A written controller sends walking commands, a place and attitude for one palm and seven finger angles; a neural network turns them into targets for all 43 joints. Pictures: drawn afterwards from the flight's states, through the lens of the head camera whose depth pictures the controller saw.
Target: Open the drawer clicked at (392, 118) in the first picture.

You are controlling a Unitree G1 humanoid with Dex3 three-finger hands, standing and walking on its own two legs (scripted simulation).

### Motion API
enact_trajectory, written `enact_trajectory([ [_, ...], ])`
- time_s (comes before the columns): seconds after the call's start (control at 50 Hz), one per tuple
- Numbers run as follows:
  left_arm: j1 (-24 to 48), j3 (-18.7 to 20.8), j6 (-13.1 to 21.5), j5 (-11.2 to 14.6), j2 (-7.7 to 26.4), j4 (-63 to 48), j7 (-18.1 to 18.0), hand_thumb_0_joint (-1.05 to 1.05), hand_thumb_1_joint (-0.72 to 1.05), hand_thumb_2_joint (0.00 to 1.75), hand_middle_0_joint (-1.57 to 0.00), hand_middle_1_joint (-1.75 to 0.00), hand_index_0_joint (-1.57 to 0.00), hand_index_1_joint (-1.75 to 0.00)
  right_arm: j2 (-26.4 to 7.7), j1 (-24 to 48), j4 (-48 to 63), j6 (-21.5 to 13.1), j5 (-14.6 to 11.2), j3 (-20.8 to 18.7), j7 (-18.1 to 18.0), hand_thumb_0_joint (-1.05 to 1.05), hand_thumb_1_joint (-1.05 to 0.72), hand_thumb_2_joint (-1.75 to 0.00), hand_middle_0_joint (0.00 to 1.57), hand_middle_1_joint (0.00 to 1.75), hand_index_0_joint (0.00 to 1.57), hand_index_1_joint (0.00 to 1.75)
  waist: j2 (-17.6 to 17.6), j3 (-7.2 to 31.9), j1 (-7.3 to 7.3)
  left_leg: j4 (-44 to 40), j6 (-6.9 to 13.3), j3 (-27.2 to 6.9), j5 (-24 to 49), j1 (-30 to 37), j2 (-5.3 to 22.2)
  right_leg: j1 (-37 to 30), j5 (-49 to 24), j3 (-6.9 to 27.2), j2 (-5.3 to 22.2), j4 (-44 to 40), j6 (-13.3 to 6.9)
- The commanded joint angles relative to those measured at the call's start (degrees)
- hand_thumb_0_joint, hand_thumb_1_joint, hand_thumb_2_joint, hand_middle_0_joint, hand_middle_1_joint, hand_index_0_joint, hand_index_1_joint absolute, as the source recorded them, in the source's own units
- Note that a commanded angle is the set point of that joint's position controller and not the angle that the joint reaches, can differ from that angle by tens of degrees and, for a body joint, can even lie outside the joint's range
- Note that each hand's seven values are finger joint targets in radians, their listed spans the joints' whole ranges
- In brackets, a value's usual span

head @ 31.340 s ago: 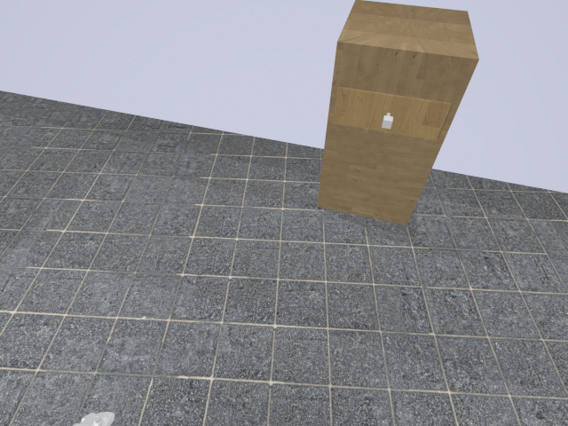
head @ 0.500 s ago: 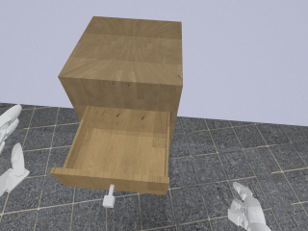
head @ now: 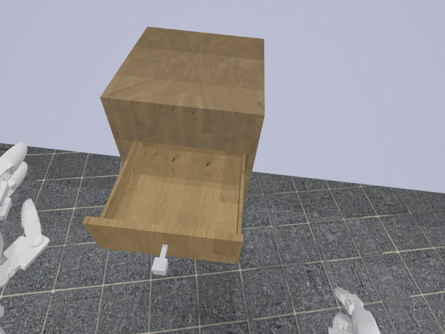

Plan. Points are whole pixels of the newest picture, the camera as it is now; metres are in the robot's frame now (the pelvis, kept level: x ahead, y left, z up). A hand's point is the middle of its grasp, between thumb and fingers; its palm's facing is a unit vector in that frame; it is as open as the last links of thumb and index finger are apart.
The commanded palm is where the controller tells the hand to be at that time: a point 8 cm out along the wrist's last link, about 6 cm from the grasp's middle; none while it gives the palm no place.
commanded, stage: step back with the hand held close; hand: left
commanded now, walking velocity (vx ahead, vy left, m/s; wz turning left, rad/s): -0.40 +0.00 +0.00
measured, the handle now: (161, 259) +0.32 +0.15 -0.20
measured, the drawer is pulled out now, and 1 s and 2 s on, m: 0.29 0.29 0.29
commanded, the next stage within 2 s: stop stepping back and stand still in 0.40 s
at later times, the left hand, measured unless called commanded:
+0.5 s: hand out of the picture +0.10 +0.24 +0.16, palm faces +0.32 -0.83 -0.45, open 7.4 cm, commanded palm +0.03 +0.29 +0.19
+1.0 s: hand out of the picture +0.04 +0.21 +0.16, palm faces +0.28 -0.85 -0.45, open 7.4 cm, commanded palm -0.02 +0.26 +0.19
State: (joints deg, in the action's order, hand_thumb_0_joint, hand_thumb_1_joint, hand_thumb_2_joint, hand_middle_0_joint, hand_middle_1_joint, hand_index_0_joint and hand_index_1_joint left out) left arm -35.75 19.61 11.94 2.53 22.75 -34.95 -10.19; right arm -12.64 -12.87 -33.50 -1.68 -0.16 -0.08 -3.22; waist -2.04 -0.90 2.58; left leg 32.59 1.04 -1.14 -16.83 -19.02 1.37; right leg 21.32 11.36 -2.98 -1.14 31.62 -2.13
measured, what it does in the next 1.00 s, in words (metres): walks backwards: left foot, then right foot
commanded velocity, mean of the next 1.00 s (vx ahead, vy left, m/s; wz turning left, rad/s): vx -0.11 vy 0.01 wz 0.01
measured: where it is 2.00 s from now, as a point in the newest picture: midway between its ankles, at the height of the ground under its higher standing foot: outside the picture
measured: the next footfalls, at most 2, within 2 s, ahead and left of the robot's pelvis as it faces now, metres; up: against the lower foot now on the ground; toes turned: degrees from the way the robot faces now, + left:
left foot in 0.46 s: -0.03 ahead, +0.13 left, +0.00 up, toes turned +0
right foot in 0.72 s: -0.13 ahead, -0.12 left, +0.00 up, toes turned -4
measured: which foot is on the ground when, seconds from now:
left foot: down 0.00-0.26, up 0.28-0.44, down 0.46-0.76, up 0.78-0.92, down 0.94-1.00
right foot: down 0.00-0.48, up 0.50-0.70, down 0.72-1.00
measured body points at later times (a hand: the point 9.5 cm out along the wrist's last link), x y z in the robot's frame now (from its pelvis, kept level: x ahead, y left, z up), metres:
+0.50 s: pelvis -0.10 +0.01 +0.00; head -0.06 +0.03 +0.44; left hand +0.08 +0.28 +0.18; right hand +0.07 -0.24 -0.08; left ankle -0.06 +0.12 -0.73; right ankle -0.02 -0.11 -0.72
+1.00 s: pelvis -0.16 -0.02 +0.01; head -0.14 +0.00 +0.46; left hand +0.02 +0.25 +0.19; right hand -0.04 -0.28 -0.08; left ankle -0.14 +0.10 -0.73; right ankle -0.17 -0.12 -0.73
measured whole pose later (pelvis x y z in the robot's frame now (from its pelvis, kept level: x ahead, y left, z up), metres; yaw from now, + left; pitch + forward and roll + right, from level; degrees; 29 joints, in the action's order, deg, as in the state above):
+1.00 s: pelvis -0.16 -0.02 +0.01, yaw -2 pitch -1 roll +0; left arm -38.4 19.7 12.0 2.2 22.7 -34.0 -9.6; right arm -12.8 -14.8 -36.9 -4.3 -1.0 -1.1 -3.1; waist -1.6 -2.3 2.4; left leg 29.8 0.6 0.4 -13.5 -15.3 0.2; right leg 12.8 16.6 -2.4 -0.5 29.9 -1.0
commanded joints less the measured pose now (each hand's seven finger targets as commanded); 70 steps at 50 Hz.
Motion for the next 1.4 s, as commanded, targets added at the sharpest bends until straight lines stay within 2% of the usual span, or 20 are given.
enact_trajectory([
  [0.0,-2.62,10.13,5.33,0.16,11.39,-12.85,-0.24,0.0,0.9,0.9,-0.2,-0.3,-0.2,-0.3,-5.85,8.1,9.98,-4.56,-1.11,-3.58,0.05,0.0,-0.9,-0.9,0.2,0.3,0.2,0.3,12.62,7.3,-2.25,-14.17,4.18,-8.72,6.66,-8.06,13.33,-10.38,9.36,4.38,2.32,5.43,2.73],
  [0.04,-1.51,12.84,5.38,0.07,12.23,-14.12,-0.56,0.0,0.9,0.9,-0.2,-0.3,-0.2,-0.3,-5.32,8.77,10.1,-5.7,-0.4,-3.7,-0.25,0.0,-0.9,-0.9,0.2,0.3,0.2,0.3,17.57,5.45,-2.51,-16.11,5.34,-10.42,2.2,-16.63,14.97,-11.91,10.64,3.53,0.79,11.43,2.53],
  [0.1,-3.57,10.83,5.93,0.77,9.48,-14.42,0.41,0.0,0.9,0.9,-0.2,-0.3,-0.2,-0.3,-5.98,6.73,7.93,-7.3,-0.07,-4.23,0.39,0.0,-0.9,-0.9,0.2,0.3,0.2,0.3,11.3,8.79,-2.46,-7.84,4.54,-7.35,20.83,-7.47,13.75,-9.49,5.78,3.49,1.24,6.5,2.69],
  [0.18,-2.95,10.41,6.45,1.25,8.56,-12.8,1.29,0.0,0.9,0.9,-0.2,-0.3,-0.2,-0.3,-6.34,7.2,6.27,-7.78,-0.08,-4.43,0.58,0.0,-0.9,-0.9,0.2,0.3,0.2,0.3,8.64,10.45,-2.36,-4.84,2.79,-4.32,16.1,-7.58,11.82,-12.0,-0.26,4.37,2.48,2.71,2.42],
  [0.26,-2.33,10.7,5.16,1.12,11.34,-11.6,-0.44,0.0,0.9,0.9,-0.2,-0.3,-0.2,-0.3,-4.54,7.2,6.63,-5.61,-0.71,-5.4,1.08,0.0,-0.9,-0.9,0.2,0.3,0.2,0.3,-8.02,11.0,-2.27,23.44,-2.08,-0.48,-12.96,-9.65,-2.5,-3.88,2.17,28.39,22.61,-17.89,-6.72],
  [0.32,-3.37,10.08,4.2,-0.03,9.65,-9.4,-1.08,0.0,0.9,0.9,-0.2,-0.3,-0.2,-0.3,-2.44,9.04,6.85,-3.74,0.42,-3.29,-0.02,0.0,-0.9,-0.9,0.2,0.3,0.2,0.3,-7.18,9.38,-1.59,24.47,-2.49,-1.59,-11.61,-8.23,-1.27,-3.94,-6.89,17.94,17.45,-13.27,-6.61],
  [0.4,-0.73,8.03,4.16,0.06,9.52,-12.72,-1.04,0.0,0.9,0.9,-0.2,-0.3,-0.2,-0.3,-4.0,7.06,6.17,-1.85,0.57,-2.32,-1.07,0.0,-0.9,-0.9,0.2,0.3,0.2,0.3,-2.46,7.07,-0.6,-8.8,-0.85,2.9,-1.97,1.47,-2.01,-4.55,-4.26,9.64,10.14,-8.84,-1.18],
  [0.44,1.86,7.97,4.99,-0.26,10.26,-16.11,-0.91,0.0,0.9,0.9,-0.2,-0.3,-0.2,-0.3,-6.53,8.91,7.16,-2.71,0.67,-4.16,-1.23,0.0,-0.9,-0.9,0.2,0.3,0.2,0.3,14.7,4.06,-1.23,-16.7,5.7,-14.51,14.02,-1.59,16.01,-0.44,7.0,2.95,1.41,8.89,3.34],
  [0.48,-0.16,8.3,5.51,0.5,9.63,-15.92,-0.19,0.0,0.9,0.9,-0.2,-0.3,-0.2,-0.3,-4.7,6.23,6.93,-6.12,0.71,-4.31,-0.11,0.0,-0.9,-0.9,0.2,0.3,0.2,0.3,16.19,8.75,-0.77,-16.49,7.89,-14.14,20.55,-2.62,20.04,2.0,20.55,5.57,-0.74,30.57,2.68],
  [0.54,-1.17,9.42,4.31,1.47,9.13,-20.64,-0.46,0.0,0.9,0.9,-0.2,-0.3,-0.2,-0.3,-4.77,5.68,6.42,-7.28,0.72,-4.17,0.91,0.0,-0.9,-0.9,0.2,0.3,0.2,0.3,14.03,8.49,-1.56,-11.13,7.66,-7.11,17.95,1.19,16.01,5.34,16.0,5.31,0.32,30.87,3.98],
  [0.62,-2.84,8.86,3.19,1.31,7.84,-17.46,-0.7,0.0,0.9,0.9,-0.2,-0.3,-0.2,-0.3,-5.2,5.59,7.26,-7.38,0.07,-2.45,1.72,0.0,-0.9,-0.9,0.2,0.3,0.2,0.3,15.79,3.73,-0.98,-14.56,4.13,-7.74,-12.4,-4.87,11.89,-6.42,15.36,1.01,-0.11,6.22,3.24],
  [0.68,-2.35,9.61,2.93,0.3,9.1,-14.77,-0.35,0.0,0.9,0.9,-0.2,-0.3,-0.2,-0.3,-5.03,5.85,7.45,-6.42,-0.33,-2.03,1.22,0.0,-0.9,-0.9,0.2,0.3,0.2,0.3,10.82,3.26,-1.14,-9.83,0.94,-2.17,-17.59,-8.16,4.95,-16.38,9.25,-0.8,-0.23,-10.14,1.86],
  [0.74,-1.89,10.01,1.76,0.94,10.21,-10.61,-0.09,0.0,0.9,0.9,-0.2,-0.3,-0.2,-0.3,-5.69,4.45,8.07,-5.18,-1.38,-3.82,0.95,0.0,-0.9,-0.9,0.2,0.3,0.2,0.3,-8.44,2.73,-1.16,17.56,-1.47,1.41,-8.1,-3.15,-2.56,-0.75,25.67,24.61,14.78,-22.19,-6.25],
  [0.8,-1.63,8.02,2.12,0.37,8.43,-9.71,-0.32,0.0,0.9,0.9,-0.2,-0.3,-0.2,-0.3,-3.96,6.26,6.7,-4.22,-0.63,-2.43,1.15,0.0,-0.9,-0.9,0.2,0.3,0.2,0.3,-5.46,0.17,-0.44,16.2,-0.42,-1.11,-5.46,-5.68,-0.24,-3.21,10.86,17.78,17.02,-18.74,-7.44],
  [0.86,-0.98,7.04,3.09,-0.7,8.57,-10.24,-0.95,0.0,0.9,0.9,-0.2,-0.3,-0.2,-0.3,-4.06,6.52,6.56,-5.18,-0.86,-1.76,0.07,0.0,-0.9,-0.9,0.2,0.3,0.2,0.3,-2.08,0.38,-0.49,-6.04,0.85,1.57,-0.07,3.16,-0.63,-6.19,8.1,9.77,11.61,-14.22,-3.22],
  [0.98,-2.77,8.69,3.76,-0.3,9.3,-13.08,-0.45,0.0,0.9,0.9,-0.2,-0.3,-0.2,-0.3,-4.84,6.38,7.14,-6.65,-0.91,-2.12,-0.44,0.0,-0.9,-0.9,0.2,0.3,0.2,0.3,12.3,2.64,-1.56,-15.25,3.67,-8.73,5.34,0.87,7.8,-12.06,4.32,1.79,1.9,-3.58,2.38],
  [1.1,-4.69,7.63,4.18,0.33,7.49,-10.6,-0.35,0.0,0.9,0.9,-0.2,-0.3,-0.2,-0.3,-5.33,5.35,6.77,-7.08,-1.35,-2.96,0.38,0.0,-0.9,-0.9,0.2,0.3,0.2,0.3,2.46,4.1,-0.96,-6.89,1.06,-1.96,3.61,1.6,2.28,-13.71,-1.05,8.81,6.33,-11.89,0.54],
  [1.26,-1.06,6.52,3.03,0.16,7.54,-10.56,-0.47,0.0,0.9,0.9,-0.2,-0.3,-0.2,-0.3,-4.78,6.91,7.39,-5.77,-1.12,-2.19,-0.13,0.0,-0.9,-0.9,0.2,0.3,0.2,0.3,4.74,2.62,-1.2,-10.27,1.33,-2.65,7.61,4.13,3.35,-12.26,-3.33,5.75,3.98,-11.08,1.62],
  [1.28,6.99,-15.09,-6.73,-5.89,-2.08,39.39,7.62,0.0,0.9,0.9,-0.2,-0.3,-0.2,-0.3,-12.35,8.92,-7.35,-7.7,-0.21,-4.91,5.08,0.0,-0.9,-0.9,0.2,0.3,0.2,0.3,5.55,-0.21,-0.08,-1.63,0.7,-3.52,14.99,-1.11,4.45,-5.26,-9.77,1.33,6.8,0.4,0.43],
  [1.38,13.37,-14.85,-11.11,-4.8,-4.6,54.12,9.33,0.0,0.9,0.9,-0.2,-0.3,-0.2,-0.3,-6.63,2.77,-7.66,-1.31,1.26,-2.63,3.36,0.0,-0.9,-0.9,0.2,0.3,0.2,0.3,-10.73,7.42,-2.24,0.7,1.95,-3.96,16.77,1.39,3.0,-9.91,-13.0,5.95,7.59,-1.83,-0.67],
])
